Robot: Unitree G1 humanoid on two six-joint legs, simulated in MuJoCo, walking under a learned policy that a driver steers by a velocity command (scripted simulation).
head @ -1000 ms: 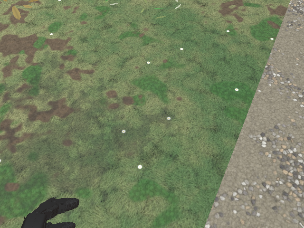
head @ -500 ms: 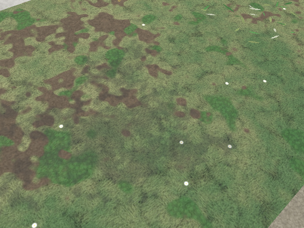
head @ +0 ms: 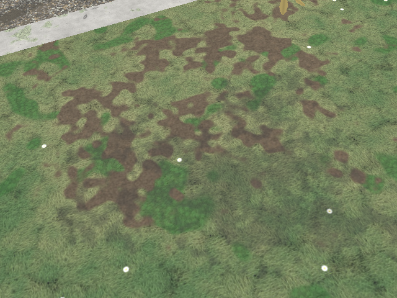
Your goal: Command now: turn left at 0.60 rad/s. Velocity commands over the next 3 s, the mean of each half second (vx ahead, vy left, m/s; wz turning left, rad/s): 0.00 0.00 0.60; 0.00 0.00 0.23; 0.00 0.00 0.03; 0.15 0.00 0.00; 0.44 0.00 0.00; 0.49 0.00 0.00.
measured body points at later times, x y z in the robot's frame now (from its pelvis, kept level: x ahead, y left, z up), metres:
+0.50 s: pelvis -0.01 +0.06 +0.00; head +0.03 +0.10 +0.45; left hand +0.07 +0.38 -0.11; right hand +0.23 -0.17 -0.07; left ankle -0.01 +0.15 -0.74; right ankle +0.05 -0.10 -0.67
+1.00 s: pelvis +0.02 +0.04 -0.01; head +0.03 +0.04 +0.44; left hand +0.07 +0.33 -0.11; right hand +0.25 -0.16 -0.11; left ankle -0.03 +0.15 -0.74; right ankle +0.06 -0.08 -0.74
